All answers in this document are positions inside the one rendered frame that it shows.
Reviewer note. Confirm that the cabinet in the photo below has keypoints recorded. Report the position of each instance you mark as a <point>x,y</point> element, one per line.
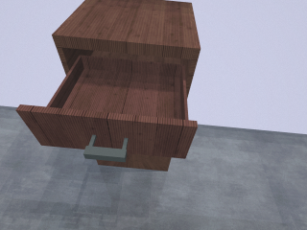
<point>162,31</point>

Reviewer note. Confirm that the drawer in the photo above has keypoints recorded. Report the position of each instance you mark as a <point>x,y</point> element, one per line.
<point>114,99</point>

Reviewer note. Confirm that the handle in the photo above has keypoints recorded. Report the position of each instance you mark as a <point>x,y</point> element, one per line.
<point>106,154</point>

